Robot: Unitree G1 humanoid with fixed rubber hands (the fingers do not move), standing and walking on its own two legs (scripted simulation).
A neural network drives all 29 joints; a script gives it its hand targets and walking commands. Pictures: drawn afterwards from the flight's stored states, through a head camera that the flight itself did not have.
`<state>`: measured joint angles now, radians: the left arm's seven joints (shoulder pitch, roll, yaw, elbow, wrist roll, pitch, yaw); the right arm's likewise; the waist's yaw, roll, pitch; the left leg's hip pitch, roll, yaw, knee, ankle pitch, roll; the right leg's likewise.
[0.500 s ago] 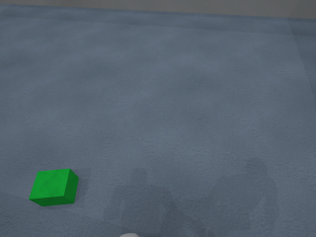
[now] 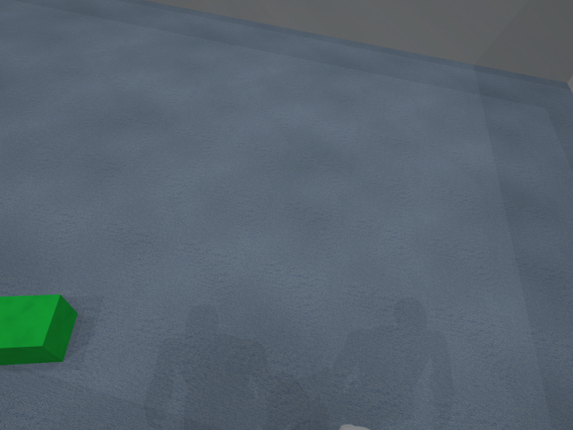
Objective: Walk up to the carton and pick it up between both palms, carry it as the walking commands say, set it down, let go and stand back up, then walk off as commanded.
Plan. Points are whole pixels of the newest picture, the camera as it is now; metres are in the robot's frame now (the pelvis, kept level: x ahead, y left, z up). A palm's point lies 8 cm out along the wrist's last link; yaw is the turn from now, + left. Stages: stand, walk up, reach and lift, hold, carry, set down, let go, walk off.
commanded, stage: walk off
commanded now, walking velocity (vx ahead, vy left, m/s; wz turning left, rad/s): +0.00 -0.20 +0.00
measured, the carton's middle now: (28, 329) +0.51 +0.79 -0.71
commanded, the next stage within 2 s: stand in 0.80 s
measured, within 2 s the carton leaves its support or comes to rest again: neither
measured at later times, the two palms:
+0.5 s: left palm out of the picture +0.03 +0.09 -0.15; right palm out of the picture +0.06 -0.40 -0.14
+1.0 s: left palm out of the picture +0.05 -0.02 -0.13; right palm out of the picture -0.03 -0.55 -0.15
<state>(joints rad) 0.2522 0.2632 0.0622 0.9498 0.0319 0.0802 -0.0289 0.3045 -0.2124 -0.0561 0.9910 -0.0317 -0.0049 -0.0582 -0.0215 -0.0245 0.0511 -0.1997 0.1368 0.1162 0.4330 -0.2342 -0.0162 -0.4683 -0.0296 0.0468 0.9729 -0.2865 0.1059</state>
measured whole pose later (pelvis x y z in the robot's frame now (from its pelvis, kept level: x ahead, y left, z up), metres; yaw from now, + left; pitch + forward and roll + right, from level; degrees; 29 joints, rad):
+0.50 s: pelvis -0.01 -0.15 -0.01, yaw +1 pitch +0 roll -1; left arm 0.24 0.21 0.01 0.93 0.04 0.04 0.03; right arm 0.21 -0.20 -0.04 0.96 -0.01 0.05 -0.07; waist 0.02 0.00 0.02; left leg -0.32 0.03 0.13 0.76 -0.46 0.03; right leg -0.26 0.05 -0.15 0.47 -0.23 -0.10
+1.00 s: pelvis -0.03 -0.28 -0.01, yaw +0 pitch +0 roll +0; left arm 0.20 0.23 0.04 0.94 0.03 0.02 0.00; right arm 0.29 -0.28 -0.08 0.98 -0.03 0.03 -0.03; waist -0.06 0.05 0.06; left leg -0.35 0.15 0.02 0.75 -0.48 -0.04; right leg -0.27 -0.05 -0.07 0.51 -0.26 0.02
